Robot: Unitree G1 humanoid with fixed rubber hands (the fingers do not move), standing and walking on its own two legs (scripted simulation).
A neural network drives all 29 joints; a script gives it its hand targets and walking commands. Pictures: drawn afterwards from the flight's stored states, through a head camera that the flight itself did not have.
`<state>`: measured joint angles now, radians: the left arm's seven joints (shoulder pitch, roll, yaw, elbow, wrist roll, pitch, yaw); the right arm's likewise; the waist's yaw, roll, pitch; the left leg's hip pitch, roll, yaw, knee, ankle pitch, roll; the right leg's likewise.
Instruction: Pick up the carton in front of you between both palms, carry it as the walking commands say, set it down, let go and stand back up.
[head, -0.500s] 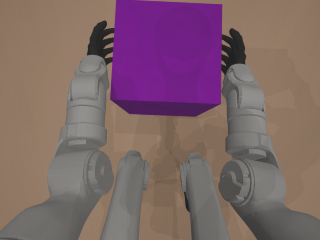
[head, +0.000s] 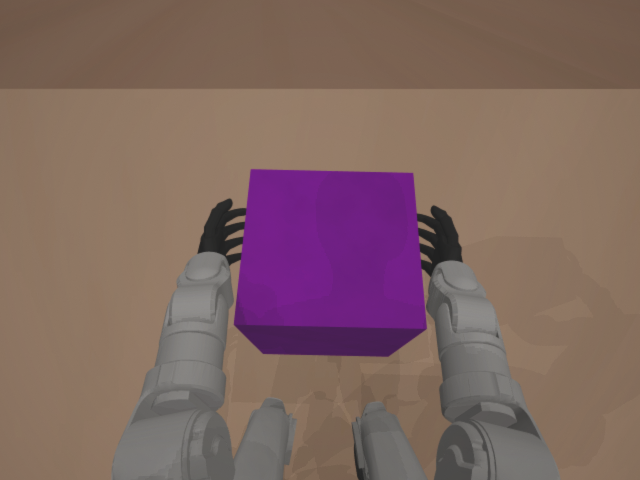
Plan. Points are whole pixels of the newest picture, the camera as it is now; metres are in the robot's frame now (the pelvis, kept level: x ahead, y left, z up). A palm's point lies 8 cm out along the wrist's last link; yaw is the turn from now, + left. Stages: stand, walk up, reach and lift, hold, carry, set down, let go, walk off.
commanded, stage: reach and lift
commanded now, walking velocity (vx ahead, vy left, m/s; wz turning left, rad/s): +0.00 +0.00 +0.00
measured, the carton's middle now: (328, 275) +0.40 +0.00 -0.11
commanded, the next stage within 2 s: hold in 1.62 s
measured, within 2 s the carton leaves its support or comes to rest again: neither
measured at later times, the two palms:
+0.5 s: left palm (177, 248) +0.34 +0.15 +0.11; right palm (506, 256) +0.34 -0.15 +0.11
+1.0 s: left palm (161, 245) +0.33 +0.15 +0.15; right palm (528, 254) +0.33 -0.15 +0.15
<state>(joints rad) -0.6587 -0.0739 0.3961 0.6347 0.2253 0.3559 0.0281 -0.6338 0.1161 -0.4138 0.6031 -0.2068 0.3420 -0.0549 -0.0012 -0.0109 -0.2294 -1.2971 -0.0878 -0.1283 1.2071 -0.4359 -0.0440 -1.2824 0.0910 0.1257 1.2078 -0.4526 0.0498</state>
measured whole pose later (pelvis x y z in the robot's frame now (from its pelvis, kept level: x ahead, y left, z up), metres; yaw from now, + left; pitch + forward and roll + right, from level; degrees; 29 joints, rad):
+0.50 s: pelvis +0.04 +0.00 +0.11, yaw +0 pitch +7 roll +0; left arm -0.28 -0.15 0.28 0.44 0.23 0.47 0.03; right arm -0.27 0.16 -0.28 0.43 -0.22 0.47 -0.03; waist 0.00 0.00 -0.13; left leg -0.43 -0.05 -0.15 0.57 -0.26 -0.02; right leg -0.42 0.05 0.15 0.58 -0.28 0.02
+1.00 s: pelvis +0.03 +0.00 +0.12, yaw +0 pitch -3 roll +0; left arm -0.33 -0.16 0.31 0.39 0.30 0.62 -0.01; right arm -0.33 0.17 -0.31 0.39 -0.30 0.61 0.01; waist 0.00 0.00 0.00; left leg -0.19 -0.04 -0.14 0.46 -0.21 -0.02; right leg -0.18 0.04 0.15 0.46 -0.23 0.02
